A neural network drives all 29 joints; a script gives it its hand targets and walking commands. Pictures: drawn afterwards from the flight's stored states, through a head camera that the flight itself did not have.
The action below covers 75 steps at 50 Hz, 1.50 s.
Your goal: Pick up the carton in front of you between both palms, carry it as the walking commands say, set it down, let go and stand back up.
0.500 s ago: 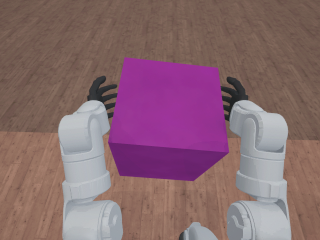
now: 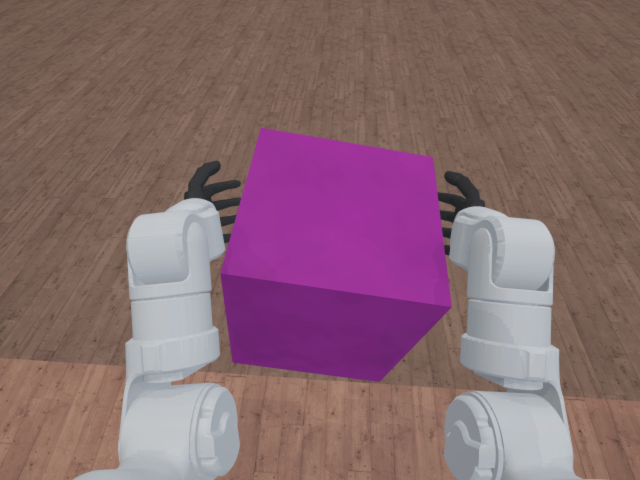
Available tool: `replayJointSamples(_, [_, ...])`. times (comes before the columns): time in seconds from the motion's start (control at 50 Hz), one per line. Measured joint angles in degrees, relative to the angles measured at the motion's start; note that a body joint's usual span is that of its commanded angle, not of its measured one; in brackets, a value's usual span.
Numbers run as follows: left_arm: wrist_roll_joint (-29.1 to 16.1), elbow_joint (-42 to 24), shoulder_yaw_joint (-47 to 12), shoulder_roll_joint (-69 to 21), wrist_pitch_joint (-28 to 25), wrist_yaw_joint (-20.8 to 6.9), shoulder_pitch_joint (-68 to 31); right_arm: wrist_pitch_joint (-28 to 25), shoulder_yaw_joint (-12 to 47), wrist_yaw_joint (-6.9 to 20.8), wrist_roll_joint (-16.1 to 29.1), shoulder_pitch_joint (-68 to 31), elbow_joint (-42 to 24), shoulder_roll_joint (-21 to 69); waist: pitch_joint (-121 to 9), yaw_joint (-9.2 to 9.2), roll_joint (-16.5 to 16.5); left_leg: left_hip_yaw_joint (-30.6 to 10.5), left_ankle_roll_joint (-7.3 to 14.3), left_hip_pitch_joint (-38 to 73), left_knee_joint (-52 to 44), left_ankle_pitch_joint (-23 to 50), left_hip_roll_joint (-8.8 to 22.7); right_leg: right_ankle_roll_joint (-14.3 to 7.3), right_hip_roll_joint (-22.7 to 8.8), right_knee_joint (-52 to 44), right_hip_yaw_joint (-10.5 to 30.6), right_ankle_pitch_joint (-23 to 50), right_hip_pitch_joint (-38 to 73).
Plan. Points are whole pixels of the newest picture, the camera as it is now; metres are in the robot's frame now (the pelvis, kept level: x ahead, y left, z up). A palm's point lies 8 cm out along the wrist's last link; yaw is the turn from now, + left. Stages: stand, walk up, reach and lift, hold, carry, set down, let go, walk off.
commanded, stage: carry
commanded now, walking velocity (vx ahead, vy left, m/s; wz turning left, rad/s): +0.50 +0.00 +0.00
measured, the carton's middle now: (325, 266) +0.37 +0.00 +0.08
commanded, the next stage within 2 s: none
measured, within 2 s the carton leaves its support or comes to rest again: neither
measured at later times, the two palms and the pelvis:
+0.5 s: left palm (227, 72) +0.65 +0.15 +0.22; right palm (414, 64) +0.68 -0.15 +0.22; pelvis +0.30 -0.03 +0.06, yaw +0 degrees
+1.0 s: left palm out of the picture +0.99 +0.13 +0.25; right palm out of the picture +0.97 -0.17 +0.26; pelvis +0.61 +0.01 +0.10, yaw -1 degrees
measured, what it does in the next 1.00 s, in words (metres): climbs: right foot 0.03 m higher, then left foot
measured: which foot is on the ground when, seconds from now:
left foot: down 0.00-0.36, up 0.38-0.68, down 0.70-1.00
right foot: up 0.00-0.30, down 0.32-0.72, up 0.74-1.00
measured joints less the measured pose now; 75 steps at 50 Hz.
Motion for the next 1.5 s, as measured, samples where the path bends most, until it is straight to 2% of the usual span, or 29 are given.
replayJointSamples(0.04, [0.67,-0.03,1.03,-0.71,-0.05,-0.33,0.80,0.14,0.53,-1.05,0.98,1.17,0.13,0.18,1.10,-2.02,0.86,-0.46,-0.06,3.11,-2.20,-1.76,-0.14,-0.77,2.29,15.38,1.56,2.50,-7.70])
replayJointSamples(0.1, [2.14,-2.30,1.78,-2.57,-0.56,-0.65,1.53,-0.08,0.99,-2.28,3.11,2.73,-2.09,-0.27,2.96,-3.31,1.26,-0.73,-0.51,8.32,-7.61,-1.71,0.01,-2.09,3.19,22.05,0.72,6.21,-17.35])
replayJointSamples(0.16, [2.83,-6.09,1.46,-3.62,-1.27,-0.78,2.09,-0.71,1.35,-2.76,4.78,2.71,-4.64,-0.94,4.09,-3.63,1.55,-0.87,-0.71,13.19,-12.07,-2.40,0.29,-2.47,2.47,17.59,-0.47,7.36,-23.84])
replayJointSamples(0.24, [2.84,-9.91,0.73,-3.51,-1.45,-0.80,2.38,-0.76,1.37,-3.08,5.58,0.88,-6.34,-1.28,3.45,-3.15,1.94,-1.21,-1.82,19.36,-16.41,-4.53,0.56,-2.12,0.98,2.33,-1.64,10.02,-26.26])
replayJointSamples(0.3, [2.61,-9.10,0.41,-2.77,-0.92,-0.81,1.84,0.07,1.36,-3.03,5.11,-0.61,-5.15,-1.62,1.62,-1.47,2.97,-1.68,-3.50,23.57,-16.61,-8.23,1.89,-2.47,1.63,-9.82,-4.27,11.74,-22.76])
replayJointSamples(0.34, [2.74,-6.21,-0.10,-2.56,-0.99,-0.81,0.46,0.94,0.75,-2.93,4.84,-1.45,-3.86,-2.50,0.80,0.64,4.45,-2.68,-4.06,23.98,-10.13,-12.52,4.30,-3.42,3.38,-14.43,-6.97,14.18,-18.51])
replayJointSamples(0.36, [2.98,-4.49,-0.71,-2.60,-1.33,-0.79,-0.15,1.17,0.34,-2.77,4.78,-1.39,-3.30,-3.03,0.67,1.89,4.67,-3.72,-3.70,21.58,-2.51,-11.69,5.34,-3.80,3.79,-12.80,-7.70,13.06,-17.80])
replayJointSamples(0.42, [3.07,-1.34,-1.81,-3.07,-0.99,0.01,0.03,2.09,-1.36,-1.97,3.18,-0.93,-1.23,-3.06,0.84,5.71,2.88,-8.79,-2.34,9.97,25.01,-9.80,2.56,-4.44,3.98,-13.08,-7.26,9.17,-14.16])
replayJointSamples(0.46, [2.11,-1.41,-2.15,-2.95,-0.50,1.02,1.03,2.57,-2.00,-1.85,1.40,-1.09,-0.65,-2.07,1.45,7.22,2.32,-9.03,-1.38,2.97,33.67,-7.71,1.45,-3.89,3.83,-16.12,-6.64,8.83,-10.82])
replayJointSamples(0.52, [0.59,-2.69,-1.86,-2.68,-0.39,1.95,1.23,2.33,-2.49,-2.04,-0.32,-1.28,-2.05,-0.60,2.44,8.20,2.18,-8.08,-1.11,-5.01,33.08,-5.00,1.80,-3.46,3.46,-20.63,-6.13,8.18,-5.84])
replayJointSamples(0.58, [0.04,-3.94,-1.81,-2.71,-0.83,2.38,0.08,1.87,-2.69,-2.55,-1.41,-1.60,-4.38,-0.13,2.72,8.35,2.35,-7.04,-1.60,-9.78,24.44,-2.69,3.06,-2.89,3.23,-24.50,-5.88,7.05,-1.11])
replayJointSamples(0.64, [0.26,-3.82,-1.78,-2.80,-1.00,2.44,-1.30,1.76,-2.85,-2.74,-1.77,-2.13,-5.09,-0.35,1.89,7.62,2.40,-5.75,-1.68,-9.53,9.80,0.58,3.66,-1.52,2.86,-27.43,-5.56,5.11,3.58])
replayJointSamples(0.7, [0.98,-2.33,-1.46,-2.71,-0.47,2.36,-2.06,1.78,-3.06,-2.89,-1.45,-2.97,-2.85,-0.80,0.42,5.52,1.52,-2.26,-0.86,-4.58,-2.72,4.28,2.13,0.41,1.24,-26.98,-5.11,0.95,7.87])
replayJointSamples(0.74, [1.11,-1.17,-0.55,-1.88,-0.17,1.10,-1.90,0.89,-2.83,-2.79,-0.80,-3.83,0.35,-0.62,0.40,2.99,-0.14,-0.19,0.57,-1.43,-3.65,11.71,0.53,0.73,-1.59,-17.88,-4.23,-2.38,7.13])
replayJointSamples(0.78, [1.34,-0.34,0.40,-1.27,-0.30,-0.10,-0.58,0.12,-2.10,-2.83,-0.12,-3.63,2.75,-0.15,0.73,0.27,0.54,-0.08,1.61,0.35,-1.51,9.42,0.44,0.37,-0.02,0.26,-0.17,1.04,0.73])
replayJointSamples(0.82, [1.86,-0.24,1.19,-1.78,-0.21,-0.41,0.40,-0.08,-1.34,-3.56,0.62,-2.16,3.05,0.10,1.59,-1.59,1.01,-0.48,1.68,3.09,-2.73,6.59,0.39,-0.67,2.22,15.29,1.63,3.94,-6.88])
replayJointSamples(0.84, [2.27,-0.83,1.48,-2.35,-0.16,-0.41,0.83,-0.16,-1.07,-3.87,1.30,-1.25,2.45,0.09,2.10,-2.18,1.04,-0.59,1.45,4.66,-4.18,6.28,0.40,-1.11,2.75,19.01,1.62,5.64,-10.32])
replayJointSamples(0.88, [3.08,-2.90,1.62,-3.57,-0.41,-0.42,1.64,-0.52,-0.85,-4.35,2.68,0.09,0.55,-0.03,3.24,-2.79,1.09,-0.65,1.09,7.95,-7.44,6.12,0.44,-1.66,2.90,19.95,1.11,8.11,-16.00])
replayJointSamples(0.92, [3.59,-5.56,1.33,-4.46,-0.97,-0.43,2.32,-1.10,-0.83,-4.55,3.73,0.49,-1.45,-0.16,4.12,-3.07,1.33,-0.79,1.04,11.00,-10.30,5.63,0.55,-1.79,2.51,15.71,0.47,9.13,-20.11])
replayJointSamples(1.0, [3.70,-10.51,0.66,-4.83,-1.57,-0.45,2.93,-1.84,-0.15,-4.44,4.69,-0.27,-4.61,-0.47,4.21,-3.07,1.46,-1.16,0.16,16.64,-14.64,3.74,0.47,-1.30,1.25,0.42,-0.31,13.94,-23.61])
replayJointSamples(1.06, [3.47,-11.75,0.16,-4.08,-1.19,-0.47,2.83,-1.76,0.08,-4.15,4.32,-1.49,-4.73,-0.46,2.85,-2.34,1.46,-1.50,-1.16,20.88,-16.04,0.85,0.42,-1.19,0.97,-11.67,-1.25,20.00,-22.05])
replayJointSamples(1.12, [3.14,-9.92,0.07,-3.19,-0.36,-0.49,2.09,-0.92,0.27,-3.88,3.41,-2.54,-2.93,-0.78,0.84,-1.02,1.81,-2.11,-2.82,24.82,-14.19,-4.14,1.11,-1.91,2.10,-22.77,-3.91,25.65,-16.64])
replayJointSamples(1.16, [3.22,-6.95,-0.22,-2.95,-0.36,-0.49,0.87,-0.27,0.22,-3.56,3.05,-3.18,-1.24,-1.84,-0.29,0.38,2.60,-3.05,-3.43,23.99,-5.67,-8.37,2.56,-3.75,2.97,-23.76,-5.79,27.59,-13.81])
replayJointSamples(1.2, [3.74,-3.88,-0.95,-3.30,-0.66,-0.40,0.31,0.20,-0.22,-3.10,3.01,-2.91,0.40,-2.90,-0.23,1.92,3.13,-6.53,-3.39,17.96,10.61,-8.66,1.95,-4.69,3.34,-19.56,-6.41,23.10,-13.40])
replayJointSamples(1.24, [3.98,-2.06,-0.99,-3.83,-0.34,-0.23,1.04,0.94,-0.92,-3.04,2.65,-2.11,1.68,-2.74,0.02,2.91,2.66,-7.74,-2.71,11.34,22.22,-6.89,0.78,-4.70,3.29,-20.03,-6.36,20.16,-11.13])
replayJointSamples(1.28, [3.93,-1.80,-0.59,-4.38,-0.39,-0.19,2.80,1.14,-1.53,-3.04,1.65,-1.16,2.31,-1.63,0.41,3.46,2.44,-7.33,-2.71,5.88,24.94,-3.84,0.95,-4.11,3.30,-22.74,-6.28,19.66,-8.10])
replayJointSamples(1.34, [3.94,-2.87,-0.01,-5.57,-1.66,-0.18,6.25,-0.04,-1.26,-2.73,-0.16,1.87,1.61,0.23,0.78,3.87,2.08,-6.54,-3.62,0.08,19.62,-0.50,2.05,-4.19,3.30,-27.51,-6.10,19.07,-3.23])
replayJointSamples(1.4, [4.41,-5.33,-0.13,-7.28,-3.47,-0.40,10.69,-2.01,-0.22,-2.30,-1.63,7.02,-1.16,2.20,0.59,3.88,1.83,-5.68,-4.61,-2.97,9.76,3.55,3.19,-3.64,3.23,-32.32,-5.92,18.33,1.95])
replayJointSamples(1.5, [5.05,-13.20,-3.23,-9.76,-6.40,-1.74,20.57,-4.76,1.81,-1.01,-2.26,18.10,-10.61,5.65,0.29,2.96,2.17,-3.28,-4.27,-2.34,-6.90,13.29,3.37,-1.87,3.10,-37.11,-5.86,14.59,10.86])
